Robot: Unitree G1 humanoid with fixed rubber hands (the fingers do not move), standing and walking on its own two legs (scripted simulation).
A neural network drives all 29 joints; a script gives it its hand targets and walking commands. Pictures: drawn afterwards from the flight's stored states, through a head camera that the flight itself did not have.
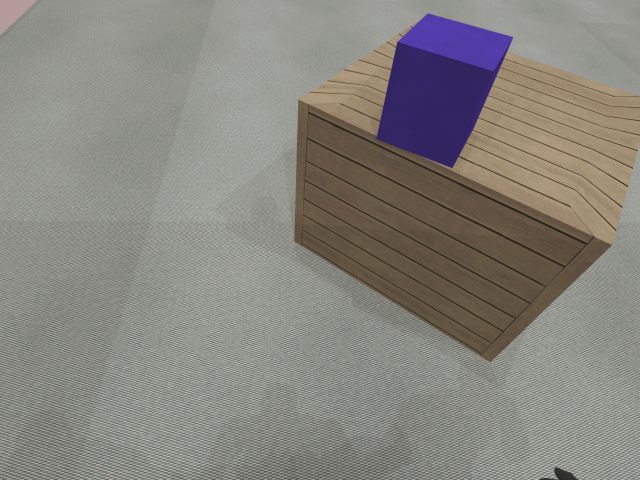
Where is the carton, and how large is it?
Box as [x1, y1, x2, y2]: [376, 13, 512, 167]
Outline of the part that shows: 428,13 397,42 376,138 452,167 473,128 512,37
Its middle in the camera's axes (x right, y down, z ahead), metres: +0.29 -0.37 +0.96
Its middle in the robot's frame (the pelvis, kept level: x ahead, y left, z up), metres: +0.99 -0.25 -0.01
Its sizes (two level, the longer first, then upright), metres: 0.210 0.200 0.250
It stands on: a pedestal, 0.65 m high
